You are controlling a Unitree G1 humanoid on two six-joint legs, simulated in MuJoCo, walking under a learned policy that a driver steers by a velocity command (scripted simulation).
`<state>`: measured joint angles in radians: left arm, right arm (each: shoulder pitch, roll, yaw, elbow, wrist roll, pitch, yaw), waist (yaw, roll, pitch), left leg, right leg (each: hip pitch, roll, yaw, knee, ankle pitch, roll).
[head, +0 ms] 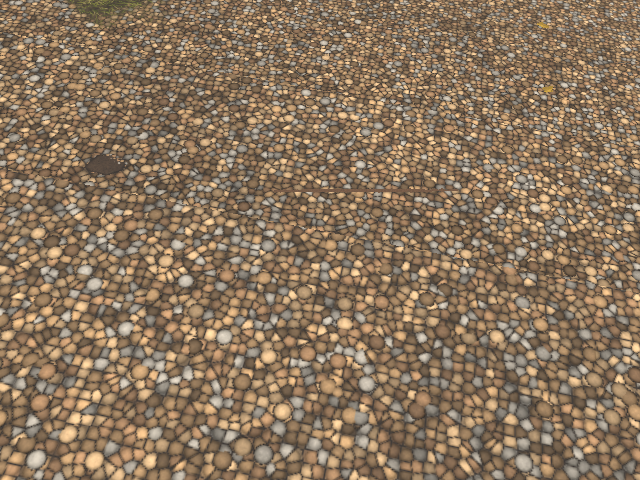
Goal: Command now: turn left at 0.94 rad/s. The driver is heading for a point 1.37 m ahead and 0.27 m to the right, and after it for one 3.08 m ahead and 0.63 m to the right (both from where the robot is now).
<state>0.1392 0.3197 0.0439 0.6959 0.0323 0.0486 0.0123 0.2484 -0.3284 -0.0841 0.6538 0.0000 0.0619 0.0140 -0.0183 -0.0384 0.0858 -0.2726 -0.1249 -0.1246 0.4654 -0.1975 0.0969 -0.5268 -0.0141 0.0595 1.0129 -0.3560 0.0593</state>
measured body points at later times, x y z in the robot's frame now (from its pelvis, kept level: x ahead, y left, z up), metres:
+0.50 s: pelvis +0.11 -0.03 +0.01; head +0.12 -0.06 +0.46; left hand +0.05 +0.24 -0.10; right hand +0.32 -0.25 -0.10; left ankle +0.10 +0.12 -0.68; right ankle +0.07 -0.12 -0.74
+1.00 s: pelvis +0.42 +0.01 -0.01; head +0.45 +0.01 +0.44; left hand +0.70 +0.21 -0.09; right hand +0.32 -0.28 -0.12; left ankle +0.30 +0.15 -0.74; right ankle +0.48 -0.12 -0.65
